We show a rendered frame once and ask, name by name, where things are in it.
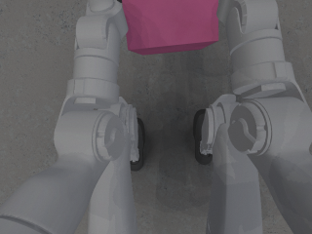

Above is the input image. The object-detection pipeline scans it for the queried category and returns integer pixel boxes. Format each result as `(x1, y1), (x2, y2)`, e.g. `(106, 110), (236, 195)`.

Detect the left robot forearm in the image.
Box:
(54, 0), (129, 140)

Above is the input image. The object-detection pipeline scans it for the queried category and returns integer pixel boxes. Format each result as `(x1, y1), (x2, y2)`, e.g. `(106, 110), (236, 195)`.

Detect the robot right thigh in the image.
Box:
(203, 101), (263, 234)

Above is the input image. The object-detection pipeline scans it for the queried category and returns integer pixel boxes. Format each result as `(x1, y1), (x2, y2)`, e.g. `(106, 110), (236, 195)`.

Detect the robot thigh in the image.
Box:
(203, 101), (263, 234)
(86, 102), (138, 234)

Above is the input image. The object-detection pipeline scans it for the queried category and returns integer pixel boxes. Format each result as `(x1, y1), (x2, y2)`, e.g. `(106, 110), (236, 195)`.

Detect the carton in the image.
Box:
(122, 0), (218, 56)

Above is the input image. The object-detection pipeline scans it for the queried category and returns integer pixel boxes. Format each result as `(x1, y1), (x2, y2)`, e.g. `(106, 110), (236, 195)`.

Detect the robot right upper arm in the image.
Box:
(227, 97), (312, 234)

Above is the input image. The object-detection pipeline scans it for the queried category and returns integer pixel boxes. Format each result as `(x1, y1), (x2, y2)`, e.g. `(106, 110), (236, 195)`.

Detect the right robot forearm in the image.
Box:
(216, 0), (310, 109)

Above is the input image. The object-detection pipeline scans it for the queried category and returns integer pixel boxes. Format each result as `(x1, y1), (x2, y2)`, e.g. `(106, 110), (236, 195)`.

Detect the robot left thigh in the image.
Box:
(86, 102), (138, 234)

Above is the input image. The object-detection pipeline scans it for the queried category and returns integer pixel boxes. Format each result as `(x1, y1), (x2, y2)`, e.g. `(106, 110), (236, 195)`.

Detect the robot left upper arm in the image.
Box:
(0, 110), (126, 234)

